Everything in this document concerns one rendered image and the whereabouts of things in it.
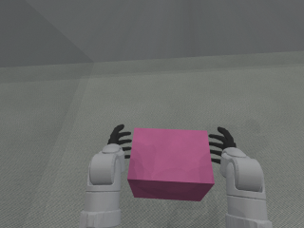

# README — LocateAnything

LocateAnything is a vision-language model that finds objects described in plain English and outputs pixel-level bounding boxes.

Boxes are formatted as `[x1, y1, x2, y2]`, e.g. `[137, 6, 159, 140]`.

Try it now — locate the carton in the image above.
[127, 127, 215, 201]

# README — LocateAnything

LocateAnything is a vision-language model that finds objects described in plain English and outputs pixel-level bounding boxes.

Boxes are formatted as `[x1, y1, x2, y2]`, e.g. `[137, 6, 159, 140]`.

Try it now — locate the left robot hand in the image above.
[107, 124, 132, 159]

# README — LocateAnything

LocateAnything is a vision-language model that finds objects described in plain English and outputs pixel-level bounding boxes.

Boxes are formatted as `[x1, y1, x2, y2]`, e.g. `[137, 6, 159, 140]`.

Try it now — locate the right robot hand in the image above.
[208, 126, 237, 164]

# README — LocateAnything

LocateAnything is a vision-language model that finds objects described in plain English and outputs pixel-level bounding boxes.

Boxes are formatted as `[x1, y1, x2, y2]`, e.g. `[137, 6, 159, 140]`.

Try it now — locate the left robot forearm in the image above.
[78, 143, 125, 228]

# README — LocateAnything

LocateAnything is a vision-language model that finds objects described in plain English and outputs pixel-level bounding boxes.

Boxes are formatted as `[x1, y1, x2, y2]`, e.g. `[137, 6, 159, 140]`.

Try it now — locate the right robot forearm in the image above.
[219, 147, 273, 228]

